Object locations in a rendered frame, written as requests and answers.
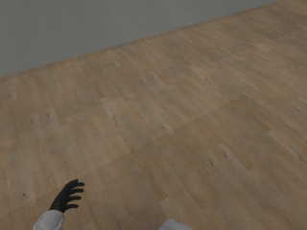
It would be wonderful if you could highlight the robot right shin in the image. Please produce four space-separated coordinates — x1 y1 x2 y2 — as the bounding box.
163 219 175 225

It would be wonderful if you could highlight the robot left hand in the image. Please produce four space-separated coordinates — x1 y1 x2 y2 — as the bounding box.
48 179 85 213

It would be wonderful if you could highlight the robot left forearm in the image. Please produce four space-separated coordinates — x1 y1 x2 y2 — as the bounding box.
33 210 64 230

